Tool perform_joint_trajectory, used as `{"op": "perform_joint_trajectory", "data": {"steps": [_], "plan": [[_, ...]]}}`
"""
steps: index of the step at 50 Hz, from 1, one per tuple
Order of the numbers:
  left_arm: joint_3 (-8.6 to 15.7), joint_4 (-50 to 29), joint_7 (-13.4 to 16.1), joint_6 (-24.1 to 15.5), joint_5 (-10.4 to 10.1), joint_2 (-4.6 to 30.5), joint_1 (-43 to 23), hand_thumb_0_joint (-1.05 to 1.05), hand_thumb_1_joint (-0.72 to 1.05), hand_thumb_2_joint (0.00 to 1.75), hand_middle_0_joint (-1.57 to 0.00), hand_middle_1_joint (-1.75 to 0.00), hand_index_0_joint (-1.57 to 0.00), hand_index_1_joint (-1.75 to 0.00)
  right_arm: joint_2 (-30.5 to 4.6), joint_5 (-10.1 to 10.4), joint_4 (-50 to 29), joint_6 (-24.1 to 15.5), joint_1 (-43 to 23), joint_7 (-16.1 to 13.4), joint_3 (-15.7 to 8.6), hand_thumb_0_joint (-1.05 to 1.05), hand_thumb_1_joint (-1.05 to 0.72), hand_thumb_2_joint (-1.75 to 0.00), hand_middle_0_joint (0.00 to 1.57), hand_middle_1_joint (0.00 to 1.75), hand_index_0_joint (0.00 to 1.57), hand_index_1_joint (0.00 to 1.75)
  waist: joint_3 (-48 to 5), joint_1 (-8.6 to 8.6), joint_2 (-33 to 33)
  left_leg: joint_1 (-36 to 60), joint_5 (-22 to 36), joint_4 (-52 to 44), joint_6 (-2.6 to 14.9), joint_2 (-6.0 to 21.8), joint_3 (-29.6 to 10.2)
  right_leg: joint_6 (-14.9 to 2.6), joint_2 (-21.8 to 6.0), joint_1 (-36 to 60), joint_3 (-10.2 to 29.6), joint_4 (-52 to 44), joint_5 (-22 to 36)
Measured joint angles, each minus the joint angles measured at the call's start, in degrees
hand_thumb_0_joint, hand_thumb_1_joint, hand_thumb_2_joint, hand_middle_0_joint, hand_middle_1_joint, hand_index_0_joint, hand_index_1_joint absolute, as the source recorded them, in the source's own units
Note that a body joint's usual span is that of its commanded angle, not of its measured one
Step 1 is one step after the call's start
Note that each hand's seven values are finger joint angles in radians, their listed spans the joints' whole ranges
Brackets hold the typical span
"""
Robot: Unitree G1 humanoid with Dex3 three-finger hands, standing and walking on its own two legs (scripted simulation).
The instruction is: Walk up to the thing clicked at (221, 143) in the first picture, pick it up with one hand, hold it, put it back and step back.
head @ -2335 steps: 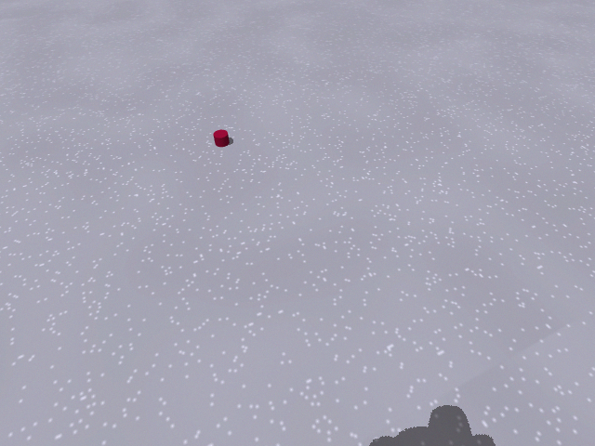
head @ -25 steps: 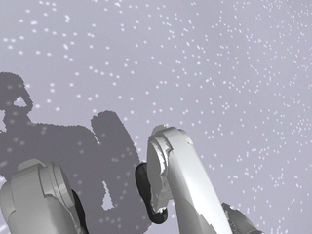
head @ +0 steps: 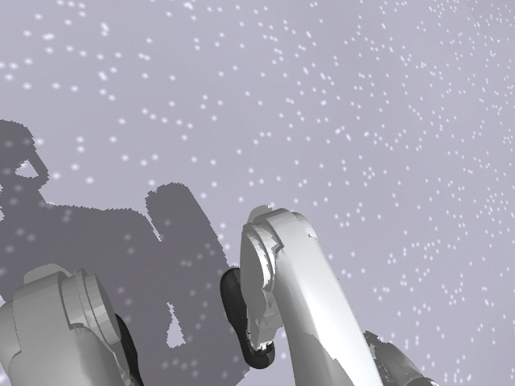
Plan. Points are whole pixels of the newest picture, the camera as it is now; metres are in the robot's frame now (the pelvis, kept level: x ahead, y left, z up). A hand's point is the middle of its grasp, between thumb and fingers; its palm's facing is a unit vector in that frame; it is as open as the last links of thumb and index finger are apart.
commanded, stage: rise first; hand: left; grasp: from above
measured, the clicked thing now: out of the picture +0.52 +0.36 -0.29
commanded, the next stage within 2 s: approach in 1.90 s
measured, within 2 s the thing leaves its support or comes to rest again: neither
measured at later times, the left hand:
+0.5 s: hand out of the picture +0.47 +0.39 -0.16, palm faces -0.44 -0.11 -0.89, open 14.4 cm
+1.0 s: hand out of the picture +0.47 +0.39 -0.17, palm faces -0.44 -0.11 -0.89, open 14.4 cm
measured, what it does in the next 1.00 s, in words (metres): stands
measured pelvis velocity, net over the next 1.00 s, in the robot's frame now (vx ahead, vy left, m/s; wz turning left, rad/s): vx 0.00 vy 0.00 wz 0.00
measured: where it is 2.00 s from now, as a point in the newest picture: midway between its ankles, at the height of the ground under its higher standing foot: (193, 359)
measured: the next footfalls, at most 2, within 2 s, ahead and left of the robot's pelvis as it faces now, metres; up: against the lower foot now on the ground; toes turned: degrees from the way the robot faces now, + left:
none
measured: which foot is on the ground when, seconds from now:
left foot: down 0.00-1.00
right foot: down 0.00-1.00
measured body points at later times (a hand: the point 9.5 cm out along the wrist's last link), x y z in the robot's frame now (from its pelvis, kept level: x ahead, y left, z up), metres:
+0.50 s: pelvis +0.00 +0.00 +0.00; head +0.26 +0.12 +0.35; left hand +0.49 +0.40 -0.11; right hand +0.07 -0.26 -0.07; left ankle +0.08 +0.13 -0.28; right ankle +0.11 -0.12 -0.28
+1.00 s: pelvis +0.00 +0.00 +0.00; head +0.26 +0.12 +0.35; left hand +0.49 +0.39 -0.11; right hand +0.06 -0.26 -0.07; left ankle +0.08 +0.13 -0.28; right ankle +0.11 -0.12 -0.28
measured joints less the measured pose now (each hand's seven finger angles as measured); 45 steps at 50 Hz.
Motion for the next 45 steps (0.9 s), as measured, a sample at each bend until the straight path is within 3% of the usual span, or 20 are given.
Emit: {"op": "perform_joint_trajectory", "data": {"steps": [45], "plan": [[0.1,-0.4,0.2,-0.5,0.1,-0.3,-0.2,0.0,-0.59,1.06,-0.08,-0.99,-0.06,-1.01,-0.1,0.0,0.0,0.0,0.3,-0.1,0.1,0.0,-0.91,-0.89,0.21,0.3,0.2,0.3,0.2,-0.15,0.0,0.2,-0.2,-0.2,-0.19,0.0,-0.1,-0.05,0.1,0.0,0.0,-0.2,0.0]]}}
